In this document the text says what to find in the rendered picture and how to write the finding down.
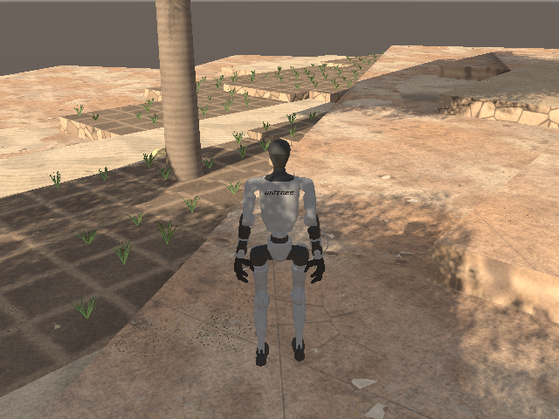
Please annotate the robot head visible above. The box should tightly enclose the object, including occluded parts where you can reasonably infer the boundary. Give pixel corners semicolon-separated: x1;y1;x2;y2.
265;139;294;182

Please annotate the robot right forearm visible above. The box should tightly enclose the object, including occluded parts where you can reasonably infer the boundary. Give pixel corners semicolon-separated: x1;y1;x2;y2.
307;214;324;259

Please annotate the robot left forearm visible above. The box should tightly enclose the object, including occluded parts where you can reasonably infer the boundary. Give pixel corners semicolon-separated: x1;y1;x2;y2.
235;213;251;258

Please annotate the right robot hand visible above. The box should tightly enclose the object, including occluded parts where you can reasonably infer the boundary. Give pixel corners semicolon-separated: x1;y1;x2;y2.
304;258;325;284

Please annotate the right robot upper arm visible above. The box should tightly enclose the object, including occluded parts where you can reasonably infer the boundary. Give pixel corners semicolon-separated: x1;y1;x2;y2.
298;177;317;227

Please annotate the robot right thigh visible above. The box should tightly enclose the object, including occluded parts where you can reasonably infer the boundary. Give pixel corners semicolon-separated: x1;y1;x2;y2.
291;244;309;306

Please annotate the left robot hand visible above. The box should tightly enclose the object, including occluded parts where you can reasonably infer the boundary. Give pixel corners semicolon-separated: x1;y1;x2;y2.
234;257;254;283

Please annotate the left robot upper arm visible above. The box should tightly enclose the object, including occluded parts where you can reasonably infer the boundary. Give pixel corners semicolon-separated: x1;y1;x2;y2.
242;177;261;226

